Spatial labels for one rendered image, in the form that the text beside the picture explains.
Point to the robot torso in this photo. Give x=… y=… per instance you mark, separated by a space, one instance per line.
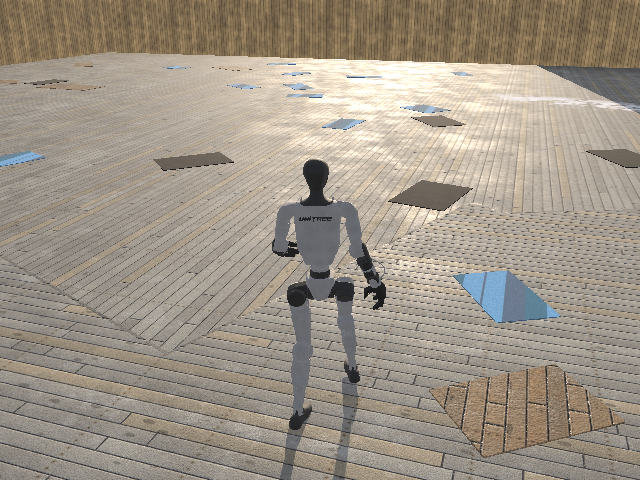
x=318 y=238

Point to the robot right hand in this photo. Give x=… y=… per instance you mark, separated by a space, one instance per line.
x=380 y=294

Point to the robot right forearm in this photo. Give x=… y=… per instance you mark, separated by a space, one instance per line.
x=368 y=268

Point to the robot right upper arm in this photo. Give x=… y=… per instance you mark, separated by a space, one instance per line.
x=349 y=211

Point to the robot left forearm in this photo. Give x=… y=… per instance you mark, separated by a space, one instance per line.
x=278 y=253

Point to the robot left upper arm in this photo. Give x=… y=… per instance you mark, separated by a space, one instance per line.
x=285 y=213

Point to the robot left hand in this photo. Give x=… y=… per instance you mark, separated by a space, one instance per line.
x=291 y=251

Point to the robot left thigh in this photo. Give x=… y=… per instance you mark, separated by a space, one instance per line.
x=301 y=318

